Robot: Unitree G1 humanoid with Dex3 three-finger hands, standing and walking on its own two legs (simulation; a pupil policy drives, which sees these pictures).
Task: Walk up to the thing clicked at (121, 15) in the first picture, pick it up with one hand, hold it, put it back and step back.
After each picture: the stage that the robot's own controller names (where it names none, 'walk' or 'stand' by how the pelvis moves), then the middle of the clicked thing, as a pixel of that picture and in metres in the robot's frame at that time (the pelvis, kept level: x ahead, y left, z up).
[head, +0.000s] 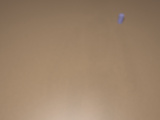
stand; (120, 18) +1.80 -0.54 -0.72
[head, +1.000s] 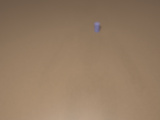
walk; (97, 27) +1.72 -0.07 -0.69
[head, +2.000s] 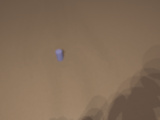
walk; (59, 55) +1.10 +0.29 -0.72
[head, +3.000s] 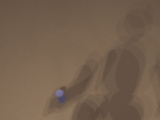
walk; (60, 96) +0.65 +0.24 -0.72
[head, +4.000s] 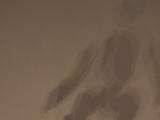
walk; out of the picture +0.40 +0.19 -0.72
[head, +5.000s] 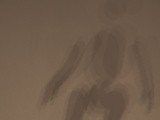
stand; out of the picture +0.29 +0.17 -0.72
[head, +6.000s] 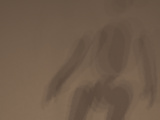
stand; out of the picture +0.28 +0.17 -0.72
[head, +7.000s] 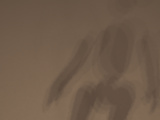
stand; out of the picture +0.29 +0.18 -0.73
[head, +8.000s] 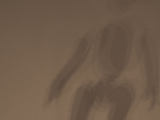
stand; out of the picture +0.27 +0.19 -0.73
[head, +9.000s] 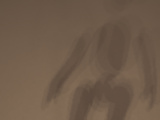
stand; out of the picture +0.26 +0.19 -0.73
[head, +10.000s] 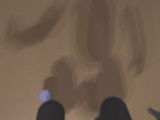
go down; (46, 97) +0.32 +0.17 -0.48
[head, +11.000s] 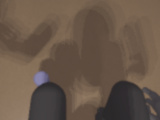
go down; (42, 81) +0.37 +0.17 -0.33
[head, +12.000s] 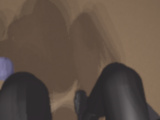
close in; (3, 69) +0.37 +0.20 -0.25
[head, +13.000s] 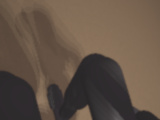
close; out of the picture +0.37 +0.21 -0.23
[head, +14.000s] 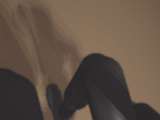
lift; out of the picture +0.37 +0.22 -0.22
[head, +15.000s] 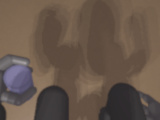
lift; (21, 84) +0.30 +0.20 -0.04
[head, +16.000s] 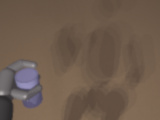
hold; (29, 88) +0.32 +0.18 +0.04
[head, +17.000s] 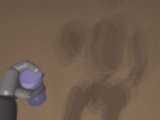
hold; (34, 87) +0.32 +0.17 +0.02
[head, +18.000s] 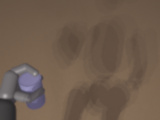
hold; (33, 90) +0.32 +0.17 +0.02
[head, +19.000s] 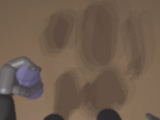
crouch; (31, 82) +0.34 +0.17 -0.05
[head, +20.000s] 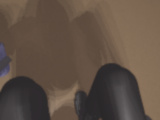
lower; out of the picture +0.40 +0.21 -0.17
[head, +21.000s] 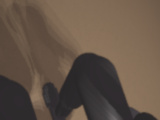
lower; out of the picture +0.40 +0.24 -0.23
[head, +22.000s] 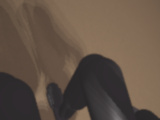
lower; out of the picture +0.40 +0.24 -0.23
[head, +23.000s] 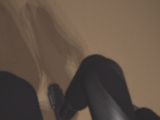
lower; out of the picture +0.39 +0.24 -0.22
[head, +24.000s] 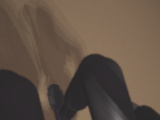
rest; out of the picture +0.39 +0.23 -0.22
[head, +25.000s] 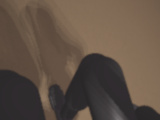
open; out of the picture +0.37 +0.21 -0.22
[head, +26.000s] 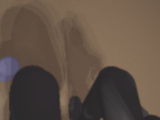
stand; (6, 70) +0.35 +0.19 -0.24
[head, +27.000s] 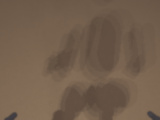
stand; out of the picture +0.30 +0.15 -0.61
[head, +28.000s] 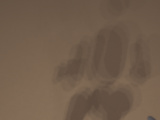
stand; out of the picture +0.29 +0.16 -0.66
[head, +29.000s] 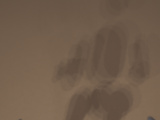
stand; out of the picture +0.28 +0.15 -0.66
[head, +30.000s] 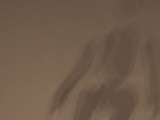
stand; out of the picture +0.31 +0.16 -0.72
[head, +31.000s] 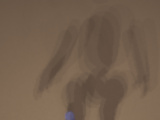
walk; (70, 118) +0.38 +0.10 -0.70
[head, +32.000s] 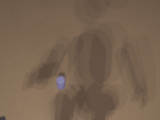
walk; (60, 82) +0.63 +0.12 -0.69
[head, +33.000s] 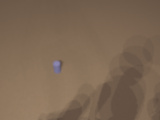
stand; (57, 67) +0.93 +0.23 -0.70
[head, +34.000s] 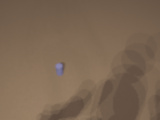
stand; (59, 69) +0.93 +0.20 -0.72
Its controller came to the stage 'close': yes
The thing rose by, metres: 0.73
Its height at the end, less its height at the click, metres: +0.00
